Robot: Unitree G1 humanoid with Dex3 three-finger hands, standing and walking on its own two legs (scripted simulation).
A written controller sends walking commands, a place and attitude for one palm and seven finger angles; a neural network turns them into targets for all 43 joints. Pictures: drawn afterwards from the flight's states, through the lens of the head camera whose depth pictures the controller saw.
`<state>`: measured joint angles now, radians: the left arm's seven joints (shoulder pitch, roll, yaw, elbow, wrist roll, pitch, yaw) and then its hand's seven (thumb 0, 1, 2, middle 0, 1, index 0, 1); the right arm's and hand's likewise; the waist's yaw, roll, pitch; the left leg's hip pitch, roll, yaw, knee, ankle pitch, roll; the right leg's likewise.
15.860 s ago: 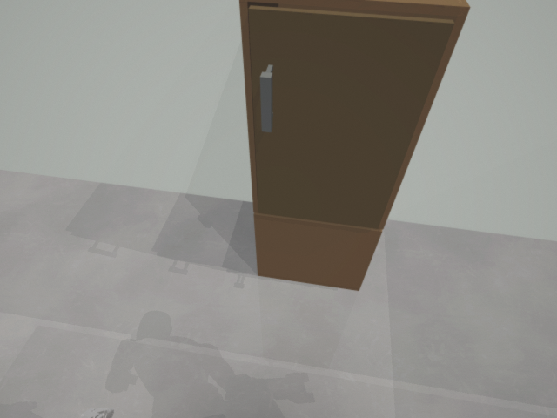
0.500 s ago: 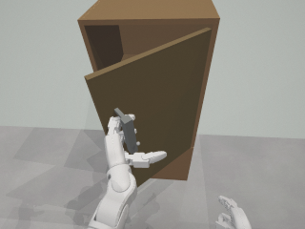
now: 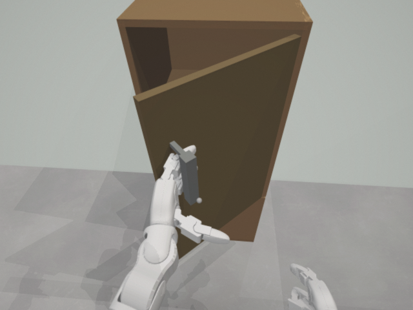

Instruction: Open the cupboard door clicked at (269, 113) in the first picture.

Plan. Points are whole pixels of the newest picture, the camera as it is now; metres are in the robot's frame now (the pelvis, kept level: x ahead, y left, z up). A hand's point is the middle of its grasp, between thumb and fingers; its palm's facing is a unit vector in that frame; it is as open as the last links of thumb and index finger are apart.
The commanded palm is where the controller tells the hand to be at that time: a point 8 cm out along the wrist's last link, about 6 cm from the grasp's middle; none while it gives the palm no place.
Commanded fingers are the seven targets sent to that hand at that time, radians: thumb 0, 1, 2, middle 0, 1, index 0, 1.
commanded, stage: slide the hand sideways off the handle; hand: left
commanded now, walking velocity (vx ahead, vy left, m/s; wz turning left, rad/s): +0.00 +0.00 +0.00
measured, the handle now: (183, 173) +0.35 +0.07 +0.10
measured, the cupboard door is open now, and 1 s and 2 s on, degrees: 43 43 43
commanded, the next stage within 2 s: draw the hand back to the body in 1.08 s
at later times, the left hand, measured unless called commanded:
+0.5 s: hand (189, 217) +0.25 +0.05 +0.10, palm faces -0.09 -1.00 +0.02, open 16.1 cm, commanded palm +0.22 +0.12 +0.10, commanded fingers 0.00 -0.50 0.30 -0.15 -0.30 -0.15 -0.30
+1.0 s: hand (149, 244) +0.20 +0.11 +0.10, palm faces -0.02 -1.00 -0.01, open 16.3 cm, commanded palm +0.17 +0.16 +0.10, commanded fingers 0.00 -0.50 0.30 -0.15 -0.30 -0.15 -0.30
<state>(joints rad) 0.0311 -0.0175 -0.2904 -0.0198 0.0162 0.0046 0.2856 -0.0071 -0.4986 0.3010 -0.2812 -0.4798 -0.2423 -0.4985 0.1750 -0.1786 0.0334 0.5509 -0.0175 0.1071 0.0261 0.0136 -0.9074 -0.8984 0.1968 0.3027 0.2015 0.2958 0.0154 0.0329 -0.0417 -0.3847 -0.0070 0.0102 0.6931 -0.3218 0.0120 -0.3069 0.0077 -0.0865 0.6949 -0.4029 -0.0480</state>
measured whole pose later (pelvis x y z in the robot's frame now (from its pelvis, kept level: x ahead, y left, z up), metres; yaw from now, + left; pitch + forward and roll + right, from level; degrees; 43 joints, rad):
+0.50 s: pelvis -0.01 +0.00 +0.01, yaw -2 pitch -1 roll +0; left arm 0.17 0.06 -0.22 -0.10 -0.09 -0.05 0.12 -0.01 -0.50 0.30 -0.20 -0.33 -0.21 -0.33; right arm 0.20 -0.19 0.06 0.51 0.01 0.06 0.00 0.02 -0.91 -0.90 0.20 0.30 0.20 0.30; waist 0.00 0.04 -0.02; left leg -0.32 0.02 0.04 0.64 -0.29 0.01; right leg -0.26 0.03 -0.06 0.63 -0.36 -0.05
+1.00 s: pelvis +0.01 -0.01 +0.00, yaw -1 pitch +2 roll +0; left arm 0.51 0.14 -0.07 -0.35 -0.17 -0.13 -0.06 -0.01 -0.50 0.30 -0.15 -0.31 -0.16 -0.31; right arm 0.25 -0.22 0.04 0.47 0.02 -0.07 -0.02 0.02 -0.91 -0.90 0.20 0.30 0.20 0.30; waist 0.03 0.05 -0.06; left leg -0.42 0.01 0.01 0.73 -0.35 0.00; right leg -0.34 0.03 -0.08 0.73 -0.43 -0.06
